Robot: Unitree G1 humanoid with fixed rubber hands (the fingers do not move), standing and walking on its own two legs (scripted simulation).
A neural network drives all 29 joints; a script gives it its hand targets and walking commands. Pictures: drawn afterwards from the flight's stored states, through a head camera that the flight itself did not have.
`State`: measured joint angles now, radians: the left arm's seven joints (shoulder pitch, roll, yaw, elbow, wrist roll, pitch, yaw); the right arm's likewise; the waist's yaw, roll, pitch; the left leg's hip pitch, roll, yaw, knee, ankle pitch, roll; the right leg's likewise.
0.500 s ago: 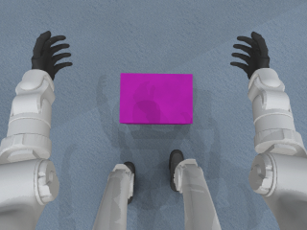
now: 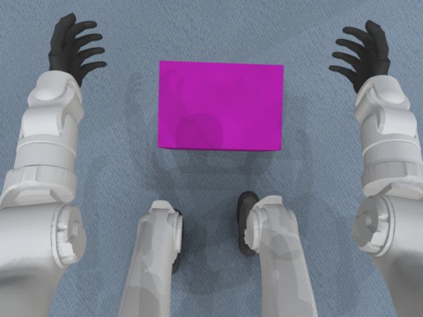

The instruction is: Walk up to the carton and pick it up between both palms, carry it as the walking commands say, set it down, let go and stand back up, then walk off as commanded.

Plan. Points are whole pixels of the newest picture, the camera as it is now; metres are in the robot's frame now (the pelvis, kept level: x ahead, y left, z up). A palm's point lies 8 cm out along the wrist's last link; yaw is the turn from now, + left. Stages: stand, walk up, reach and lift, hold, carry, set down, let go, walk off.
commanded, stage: reach and lift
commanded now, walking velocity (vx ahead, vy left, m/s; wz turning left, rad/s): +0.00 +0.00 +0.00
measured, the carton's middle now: (218, 113) +0.49 -0.03 -0.42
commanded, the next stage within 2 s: none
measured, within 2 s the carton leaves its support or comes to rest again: neither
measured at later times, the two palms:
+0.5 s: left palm (105, 96) +0.50 +0.22 -0.26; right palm (319, 100) +0.50 -0.25 -0.27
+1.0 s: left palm (123, 109) +0.50 +0.21 -0.36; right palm (304, 106) +0.50 -0.24 -0.35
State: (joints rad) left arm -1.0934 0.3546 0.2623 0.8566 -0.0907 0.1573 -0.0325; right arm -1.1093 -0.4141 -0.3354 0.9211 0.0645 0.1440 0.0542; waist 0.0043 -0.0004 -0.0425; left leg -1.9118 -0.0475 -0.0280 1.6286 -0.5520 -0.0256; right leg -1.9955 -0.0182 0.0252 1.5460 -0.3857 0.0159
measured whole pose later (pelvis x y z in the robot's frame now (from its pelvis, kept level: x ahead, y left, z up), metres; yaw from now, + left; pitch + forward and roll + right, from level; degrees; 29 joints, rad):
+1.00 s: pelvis -0.03 +0.00 -0.18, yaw +1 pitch +36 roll +0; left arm -1.34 0.43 0.07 1.05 -0.24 0.06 0.07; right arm -1.37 -0.50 -0.13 1.15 0.30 0.03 -0.05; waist -0.02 0.00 0.38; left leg -2.26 -0.05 -0.01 2.28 -0.65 -0.02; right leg -2.35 -0.04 0.03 2.18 -0.46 0.02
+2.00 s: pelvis -0.03 -0.01 -0.17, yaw +2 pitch +38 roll +1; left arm -1.45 0.39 -0.04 1.19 -0.31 0.00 0.09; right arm -1.46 -0.44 0.03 1.24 0.38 -0.03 -0.10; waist -0.03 0.00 0.37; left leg -2.26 -0.04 -0.02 2.20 -0.60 -0.04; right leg -2.34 -0.03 0.02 2.12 -0.43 0.00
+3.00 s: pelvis -0.03 -0.01 -0.15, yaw +4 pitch +43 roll +1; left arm -1.30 0.29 0.24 0.93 -0.06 0.25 0.05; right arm -1.29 -0.34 -0.25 0.96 0.11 0.23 -0.08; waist -0.04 0.03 0.12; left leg -2.28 -0.07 -0.02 2.11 -0.57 -0.04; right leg -2.35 0.01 0.06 2.05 -0.44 0.04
